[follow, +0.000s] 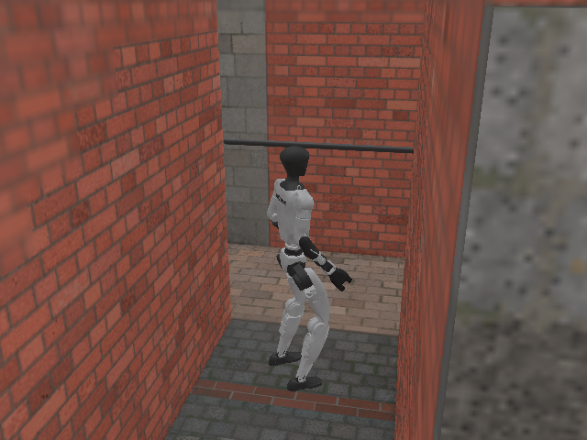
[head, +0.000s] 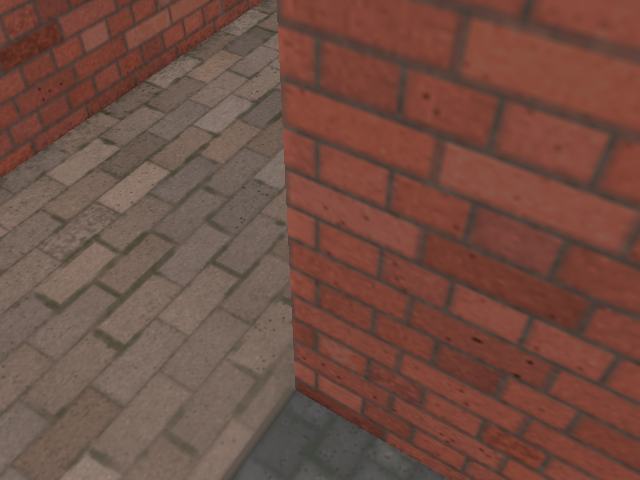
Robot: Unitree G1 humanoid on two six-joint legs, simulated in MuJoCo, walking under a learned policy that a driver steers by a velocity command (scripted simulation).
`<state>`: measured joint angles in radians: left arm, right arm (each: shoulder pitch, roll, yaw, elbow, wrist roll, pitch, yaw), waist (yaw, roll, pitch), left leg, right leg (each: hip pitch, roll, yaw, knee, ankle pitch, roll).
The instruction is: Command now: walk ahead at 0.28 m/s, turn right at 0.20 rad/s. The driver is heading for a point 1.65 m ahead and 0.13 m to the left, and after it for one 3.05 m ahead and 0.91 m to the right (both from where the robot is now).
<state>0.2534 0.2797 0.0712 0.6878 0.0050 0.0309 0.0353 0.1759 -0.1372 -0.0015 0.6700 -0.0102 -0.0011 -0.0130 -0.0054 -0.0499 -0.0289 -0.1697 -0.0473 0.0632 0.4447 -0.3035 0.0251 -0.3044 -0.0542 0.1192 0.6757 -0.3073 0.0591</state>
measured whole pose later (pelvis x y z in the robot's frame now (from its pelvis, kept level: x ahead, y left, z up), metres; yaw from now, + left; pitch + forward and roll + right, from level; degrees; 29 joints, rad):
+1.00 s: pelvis +0.02 -0.02 +0.01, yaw -1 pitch -1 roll +0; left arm 0.11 0.31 -0.03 0.91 0.01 -0.04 0.01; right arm 0.07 -0.29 0.06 0.95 0.00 -0.05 0.02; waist -0.04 0.00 -0.01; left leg -0.05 0.04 0.04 0.39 -0.32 -0.03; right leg -0.09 0.01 0.04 0.43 -0.31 0.00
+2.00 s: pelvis +0.01 -0.03 +0.01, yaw -1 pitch +1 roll +0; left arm 0.08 0.36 -0.04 1.01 0.02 -0.03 0.00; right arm 0.07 -0.33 0.07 1.04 -0.02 -0.03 0.02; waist -0.05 -0.01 -0.02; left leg -0.03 0.04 0.03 0.24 -0.22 -0.04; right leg -0.08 0.02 0.04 0.29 -0.22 -0.01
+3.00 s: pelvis +0.01 -0.03 +0.01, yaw -2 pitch +1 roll +0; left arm 0.16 0.33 0.00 0.97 0.01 0.00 0.03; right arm 0.14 -0.30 0.07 1.06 -0.01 -0.06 0.01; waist -0.05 0.00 -0.03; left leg -0.07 0.05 0.04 0.29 -0.24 -0.04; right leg -0.13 0.03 0.07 0.35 -0.24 -0.01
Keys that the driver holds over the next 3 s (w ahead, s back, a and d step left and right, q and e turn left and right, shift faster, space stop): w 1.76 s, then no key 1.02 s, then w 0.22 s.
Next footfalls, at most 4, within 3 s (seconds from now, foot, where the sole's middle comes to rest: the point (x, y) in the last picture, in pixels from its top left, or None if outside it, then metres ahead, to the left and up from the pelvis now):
none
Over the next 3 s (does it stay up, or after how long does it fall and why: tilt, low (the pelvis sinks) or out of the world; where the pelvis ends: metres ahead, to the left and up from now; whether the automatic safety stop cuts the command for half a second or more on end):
stays up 0.01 -0.03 0.01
